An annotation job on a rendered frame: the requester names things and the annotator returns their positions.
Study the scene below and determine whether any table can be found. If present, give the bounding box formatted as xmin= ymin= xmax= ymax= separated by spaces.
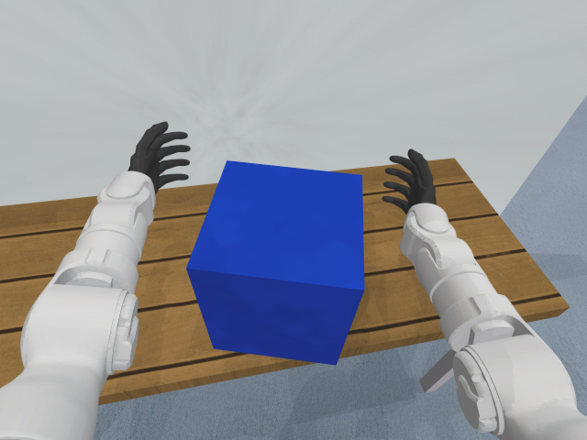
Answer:
xmin=0 ymin=158 xmax=570 ymax=405

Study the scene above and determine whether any robot right forearm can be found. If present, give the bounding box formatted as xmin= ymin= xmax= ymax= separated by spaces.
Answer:
xmin=400 ymin=203 xmax=577 ymax=407

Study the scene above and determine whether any left robot upper arm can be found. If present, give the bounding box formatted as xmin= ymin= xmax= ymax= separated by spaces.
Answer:
xmin=0 ymin=284 xmax=138 ymax=440

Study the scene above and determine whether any robot left forearm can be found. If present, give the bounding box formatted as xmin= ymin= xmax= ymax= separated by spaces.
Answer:
xmin=20 ymin=171 xmax=156 ymax=367

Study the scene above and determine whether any carton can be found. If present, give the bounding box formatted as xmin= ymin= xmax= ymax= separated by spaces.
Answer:
xmin=186 ymin=160 xmax=364 ymax=365

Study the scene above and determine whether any robot left hand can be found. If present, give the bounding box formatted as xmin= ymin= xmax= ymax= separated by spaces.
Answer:
xmin=128 ymin=121 xmax=191 ymax=195

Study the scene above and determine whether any robot right hand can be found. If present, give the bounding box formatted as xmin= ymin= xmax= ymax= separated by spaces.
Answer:
xmin=382 ymin=148 xmax=437 ymax=215

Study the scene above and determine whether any right robot upper arm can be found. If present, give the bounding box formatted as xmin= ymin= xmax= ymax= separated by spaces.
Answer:
xmin=452 ymin=335 xmax=587 ymax=440

